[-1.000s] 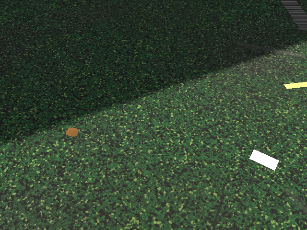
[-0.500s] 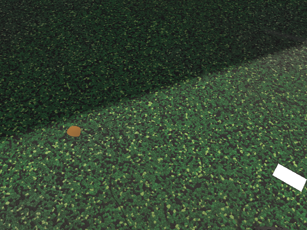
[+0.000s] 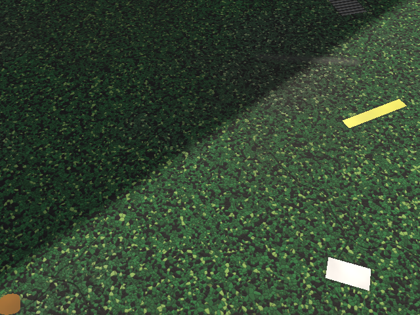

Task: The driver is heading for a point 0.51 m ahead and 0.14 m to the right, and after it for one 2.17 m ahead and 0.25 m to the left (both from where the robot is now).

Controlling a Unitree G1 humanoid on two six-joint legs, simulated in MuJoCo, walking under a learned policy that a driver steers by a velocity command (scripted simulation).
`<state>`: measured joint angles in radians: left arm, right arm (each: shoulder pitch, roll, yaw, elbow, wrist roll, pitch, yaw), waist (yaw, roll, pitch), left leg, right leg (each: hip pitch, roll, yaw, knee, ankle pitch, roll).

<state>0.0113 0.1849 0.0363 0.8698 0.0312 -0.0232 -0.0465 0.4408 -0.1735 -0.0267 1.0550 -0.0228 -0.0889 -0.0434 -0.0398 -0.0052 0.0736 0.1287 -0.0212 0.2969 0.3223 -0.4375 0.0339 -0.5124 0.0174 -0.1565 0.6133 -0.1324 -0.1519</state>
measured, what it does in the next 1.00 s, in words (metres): walks ahead: right foot, then left foot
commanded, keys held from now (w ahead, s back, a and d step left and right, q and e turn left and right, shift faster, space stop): w+e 0.52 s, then q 0.48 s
